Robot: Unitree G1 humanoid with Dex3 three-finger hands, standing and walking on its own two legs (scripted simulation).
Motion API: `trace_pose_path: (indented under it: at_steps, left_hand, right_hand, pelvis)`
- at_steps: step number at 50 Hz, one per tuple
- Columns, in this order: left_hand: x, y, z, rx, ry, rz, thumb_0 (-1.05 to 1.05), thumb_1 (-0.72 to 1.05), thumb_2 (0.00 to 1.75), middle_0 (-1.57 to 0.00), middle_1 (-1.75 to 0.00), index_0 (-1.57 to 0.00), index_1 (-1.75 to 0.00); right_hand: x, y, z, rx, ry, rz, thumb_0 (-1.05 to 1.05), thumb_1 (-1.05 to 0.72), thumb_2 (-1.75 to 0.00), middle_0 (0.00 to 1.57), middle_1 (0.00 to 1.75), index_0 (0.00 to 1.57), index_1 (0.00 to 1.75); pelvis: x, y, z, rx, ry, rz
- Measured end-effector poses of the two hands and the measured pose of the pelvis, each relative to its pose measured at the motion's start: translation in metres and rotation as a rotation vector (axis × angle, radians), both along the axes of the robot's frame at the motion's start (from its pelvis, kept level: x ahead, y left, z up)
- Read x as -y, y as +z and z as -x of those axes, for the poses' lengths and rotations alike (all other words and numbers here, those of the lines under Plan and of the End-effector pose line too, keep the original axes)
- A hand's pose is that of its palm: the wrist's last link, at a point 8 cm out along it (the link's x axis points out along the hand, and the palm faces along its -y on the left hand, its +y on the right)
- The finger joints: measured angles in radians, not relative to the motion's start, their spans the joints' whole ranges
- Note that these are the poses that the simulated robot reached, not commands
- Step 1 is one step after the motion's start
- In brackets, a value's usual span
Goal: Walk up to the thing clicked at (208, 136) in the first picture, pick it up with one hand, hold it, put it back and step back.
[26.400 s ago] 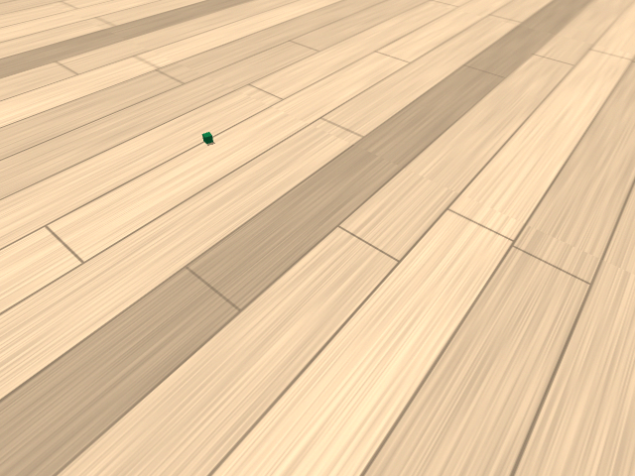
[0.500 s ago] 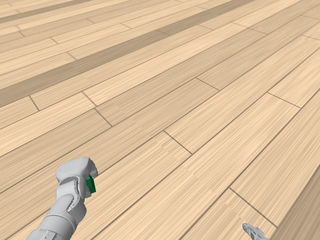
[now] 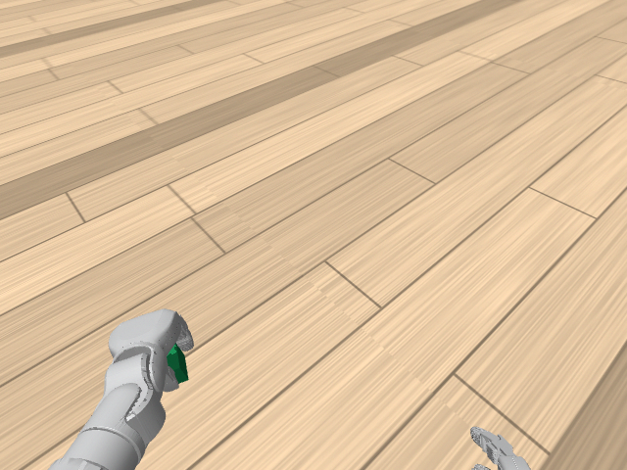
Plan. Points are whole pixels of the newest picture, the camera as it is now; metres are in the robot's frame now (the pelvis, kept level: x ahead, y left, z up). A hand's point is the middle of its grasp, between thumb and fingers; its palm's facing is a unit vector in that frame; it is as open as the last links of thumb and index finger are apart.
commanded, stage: hold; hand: left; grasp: from above
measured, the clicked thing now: (168, 366) +0.31 +0.23 -0.06
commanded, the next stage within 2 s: crouch in 0.28 s
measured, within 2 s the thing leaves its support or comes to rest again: neither
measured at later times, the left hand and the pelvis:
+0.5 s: hand (160, 367) +0.30 +0.22 -0.03, palm faces -0.42 -0.17 -0.89, open 6.8 cm; pelvis +0.00 +0.00 +0.00, yaw +0 degrees
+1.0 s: hand (192, 398) +0.33 +0.24 -0.22, palm faces -0.41 -0.07 -0.91, open 6.7 cm; pelvis -0.04 +0.00 -0.10, yaw +0 degrees
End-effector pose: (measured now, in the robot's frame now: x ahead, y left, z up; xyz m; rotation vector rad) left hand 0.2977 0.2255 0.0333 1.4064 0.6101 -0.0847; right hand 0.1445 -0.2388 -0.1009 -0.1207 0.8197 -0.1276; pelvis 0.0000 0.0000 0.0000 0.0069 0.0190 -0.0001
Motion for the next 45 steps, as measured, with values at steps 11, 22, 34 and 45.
trace_pose_path:
  at_steps: [11,22,34,45]
  left_hand:
    - [-0.003,-0.004,0.003,-0.001,-0.012,-0.007,0.0,0.53,0.01,-0.91,-0.24,-0.97,-0.17]
    - [-0.004,-0.001,-0.004,0.004,-0.007,-0.009,0.0,0.53,0.04,-0.9,-0.26,-0.96,-0.19]
    - [-0.003,-0.045,0.004,-0.048,-0.041,-0.023,-0.01,0.51,0.01,-0.96,-0.19,-1.01,-0.13]
    - [-0.011,-0.142,-0.016,-0.027,-0.06,-0.084,-0.02,0.5,0.0,-0.99,-0.16,-1.03,-0.11]
  right_hand:
    - [-0.001,0.0,0.002,-0.016,0.006,0.006,0.01,-0.89,-0.89,0.2,0.3,0.2,0.3]
    - [-0.001,-0.002,0.008,-0.031,-0.011,-0.001,0.01,-0.88,-0.89,0.21,0.3,0.2,0.3]
    - [0.005,-0.007,0.019,-0.071,-0.013,0.018,0.01,-0.86,-0.89,0.21,0.3,0.2,0.3]
    - [0.031,-0.063,0.077,-0.264,-0.046,0.111,0.01,-0.86,-0.88,0.21,0.3,0.2,0.3]
  pelvis:
    - [-0.001,0.001,0.002,-0.001,0.0,0.001]
    - [-0.003,0.002,0.001,-0.002,-0.004,0.002]
    - [0.0,-0.004,0.005,-0.037,0.002,0.002]
    - [0.0,-0.058,0.026,-0.244,0.012,0.014]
